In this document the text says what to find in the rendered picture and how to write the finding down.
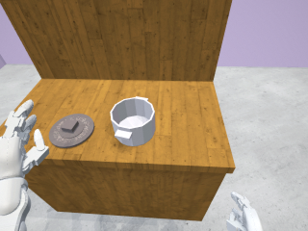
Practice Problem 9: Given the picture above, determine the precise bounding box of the pot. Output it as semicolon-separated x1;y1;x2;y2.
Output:
110;96;156;146

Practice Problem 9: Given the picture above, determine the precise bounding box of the robot left hand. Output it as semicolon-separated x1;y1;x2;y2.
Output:
0;99;49;180

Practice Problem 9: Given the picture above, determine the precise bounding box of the table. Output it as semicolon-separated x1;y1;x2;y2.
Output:
0;0;236;221

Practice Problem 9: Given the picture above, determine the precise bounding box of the knob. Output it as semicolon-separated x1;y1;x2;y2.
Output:
61;119;79;133

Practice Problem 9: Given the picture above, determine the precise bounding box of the robot left forearm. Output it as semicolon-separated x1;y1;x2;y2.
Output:
0;177;32;231

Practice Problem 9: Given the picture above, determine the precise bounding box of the robot right hand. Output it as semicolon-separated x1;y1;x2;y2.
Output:
226;192;264;231

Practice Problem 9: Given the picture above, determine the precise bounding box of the lid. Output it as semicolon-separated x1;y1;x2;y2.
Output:
48;114;94;148

